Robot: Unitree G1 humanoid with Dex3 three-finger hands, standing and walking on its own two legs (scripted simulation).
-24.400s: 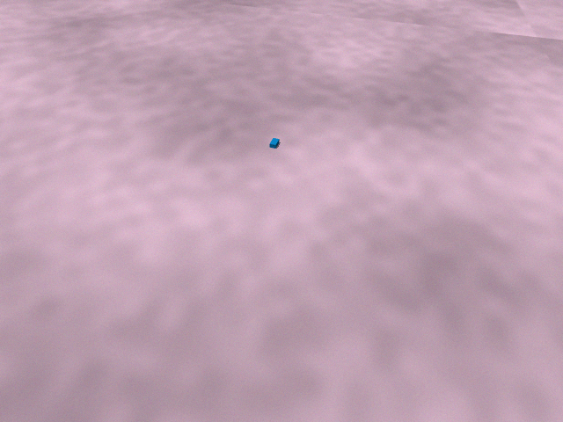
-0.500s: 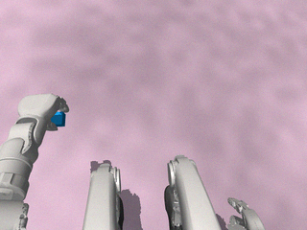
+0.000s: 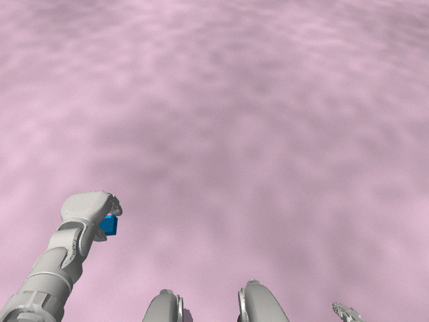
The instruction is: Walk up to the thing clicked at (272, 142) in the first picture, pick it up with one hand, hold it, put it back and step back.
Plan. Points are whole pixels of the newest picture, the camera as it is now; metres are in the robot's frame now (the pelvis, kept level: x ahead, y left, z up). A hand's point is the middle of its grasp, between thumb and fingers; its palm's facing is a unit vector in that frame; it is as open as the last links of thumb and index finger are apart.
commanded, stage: lift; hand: left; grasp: from above
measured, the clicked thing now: (101, 226) +0.36 +0.23 -0.11
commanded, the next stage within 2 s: hold in 0.44 s
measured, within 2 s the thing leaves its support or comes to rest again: neither
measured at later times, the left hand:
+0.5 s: hand (88, 206) +0.36 +0.22 +0.00, palm faces -0.45 -0.06 -0.89, open 6.6 cm
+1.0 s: hand (81, 194) +0.36 +0.22 +0.04, palm faces -0.46 -0.03 -0.88, open 6.6 cm
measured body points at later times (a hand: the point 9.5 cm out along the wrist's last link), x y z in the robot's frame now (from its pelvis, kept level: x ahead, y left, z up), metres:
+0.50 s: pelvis +0.04 +0.00 +0.07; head +0.09 -0.01 +0.52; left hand +0.38 +0.22 +0.05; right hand +0.13 -0.27 -0.05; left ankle +0.05 +0.12 -0.62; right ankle +0.07 -0.14 -0.62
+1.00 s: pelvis +0.05 +0.00 +0.10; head +0.08 -0.01 +0.55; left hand +0.38 +0.22 +0.09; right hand +0.16 -0.26 -0.02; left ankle +0.05 +0.12 -0.62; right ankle +0.07 -0.14 -0.62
